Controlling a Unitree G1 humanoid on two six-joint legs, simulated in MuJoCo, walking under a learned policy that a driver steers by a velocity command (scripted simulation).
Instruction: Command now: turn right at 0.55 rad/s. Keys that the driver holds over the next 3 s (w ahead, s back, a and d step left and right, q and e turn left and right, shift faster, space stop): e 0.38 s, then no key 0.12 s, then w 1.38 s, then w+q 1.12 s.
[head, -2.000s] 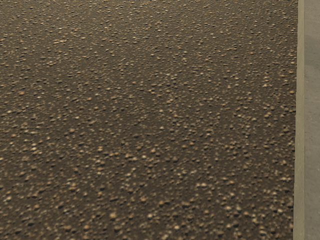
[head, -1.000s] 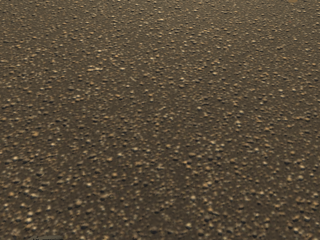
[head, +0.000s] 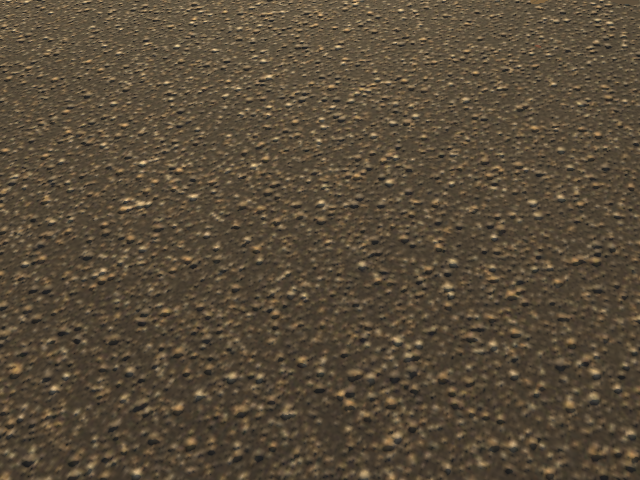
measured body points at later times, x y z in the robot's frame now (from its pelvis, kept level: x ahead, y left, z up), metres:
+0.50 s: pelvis +0.00 +0.03 +0.00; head +0.04 +0.04 +0.45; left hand +0.23 +0.27 -0.10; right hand +0.06 -0.28 -0.08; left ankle +0.04 +0.14 -0.74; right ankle -0.07 -0.10 -0.65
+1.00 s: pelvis +0.09 -0.04 +0.00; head +0.11 -0.06 +0.45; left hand +0.17 +0.22 -0.11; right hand +0.19 -0.34 -0.09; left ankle +0.30 +0.05 -0.69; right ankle -0.07 -0.09 -0.74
